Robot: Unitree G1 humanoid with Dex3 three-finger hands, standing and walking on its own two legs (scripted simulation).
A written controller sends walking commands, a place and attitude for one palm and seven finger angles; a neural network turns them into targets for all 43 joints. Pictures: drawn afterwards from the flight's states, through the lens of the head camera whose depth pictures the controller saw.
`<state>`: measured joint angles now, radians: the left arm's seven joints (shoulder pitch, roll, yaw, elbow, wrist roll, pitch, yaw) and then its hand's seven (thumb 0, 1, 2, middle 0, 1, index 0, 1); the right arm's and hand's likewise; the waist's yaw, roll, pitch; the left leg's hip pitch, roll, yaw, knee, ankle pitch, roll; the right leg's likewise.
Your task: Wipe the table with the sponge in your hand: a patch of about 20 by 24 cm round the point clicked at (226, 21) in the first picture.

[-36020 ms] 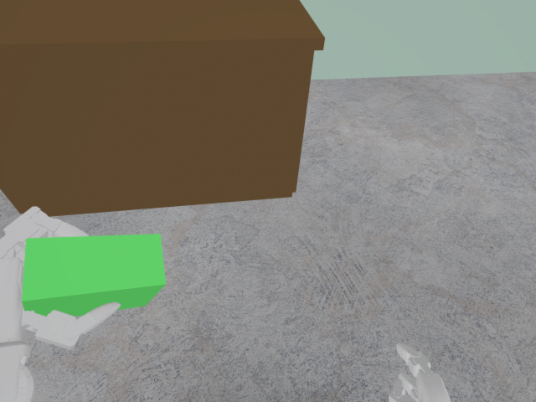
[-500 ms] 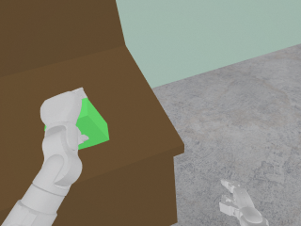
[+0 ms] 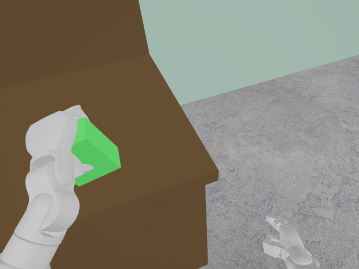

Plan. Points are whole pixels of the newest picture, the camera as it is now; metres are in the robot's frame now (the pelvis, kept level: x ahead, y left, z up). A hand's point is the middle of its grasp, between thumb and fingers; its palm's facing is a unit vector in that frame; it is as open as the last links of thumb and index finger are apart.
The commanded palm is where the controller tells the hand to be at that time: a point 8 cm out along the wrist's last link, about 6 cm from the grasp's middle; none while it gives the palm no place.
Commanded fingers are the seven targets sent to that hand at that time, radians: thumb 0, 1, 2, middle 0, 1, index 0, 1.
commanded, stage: slide back across to the middle lane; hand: left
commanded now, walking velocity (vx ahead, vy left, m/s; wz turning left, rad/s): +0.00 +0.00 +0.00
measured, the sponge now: (88, 158) +0.29 +0.25 +0.13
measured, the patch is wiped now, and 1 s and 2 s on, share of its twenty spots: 1.00 1.00 1.00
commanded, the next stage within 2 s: wipe forward along the middle lane in 0.14 s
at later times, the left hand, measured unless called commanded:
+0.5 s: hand (55, 154) +0.27 +0.29 +0.17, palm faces +0.03 -0.01 -1.00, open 10.2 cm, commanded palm +0.25 +0.30 +0.22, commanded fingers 0.00 0.10 1.30 -1.20 -1.60 -1.20 -1.60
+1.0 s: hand (55, 137) +0.32 +0.33 +0.17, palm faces -0.04 +0.01 -1.00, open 10.2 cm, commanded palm +0.30 +0.33 +0.20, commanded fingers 0.00 0.10 1.30 -1.20 -1.60 -1.20 -1.60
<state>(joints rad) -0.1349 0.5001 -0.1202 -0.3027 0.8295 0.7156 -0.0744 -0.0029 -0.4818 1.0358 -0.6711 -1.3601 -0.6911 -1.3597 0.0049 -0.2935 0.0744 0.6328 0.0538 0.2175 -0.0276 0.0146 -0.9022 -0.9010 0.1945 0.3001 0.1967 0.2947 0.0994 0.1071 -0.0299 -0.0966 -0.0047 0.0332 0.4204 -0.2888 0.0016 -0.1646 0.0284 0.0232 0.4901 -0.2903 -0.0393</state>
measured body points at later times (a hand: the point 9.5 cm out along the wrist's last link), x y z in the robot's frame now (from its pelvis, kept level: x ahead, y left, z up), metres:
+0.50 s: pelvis -0.03 -0.01 +0.00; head -0.04 -0.07 +0.45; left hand +0.26 +0.29 +0.22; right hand +0.21 -0.22 -0.10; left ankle -0.04 +0.12 -0.74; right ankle -0.02 -0.10 -0.74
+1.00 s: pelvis -0.03 -0.01 +0.00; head -0.03 -0.05 +0.45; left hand +0.32 +0.32 +0.22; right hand +0.14 -0.26 -0.12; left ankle -0.04 +0.12 -0.74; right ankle -0.02 -0.10 -0.74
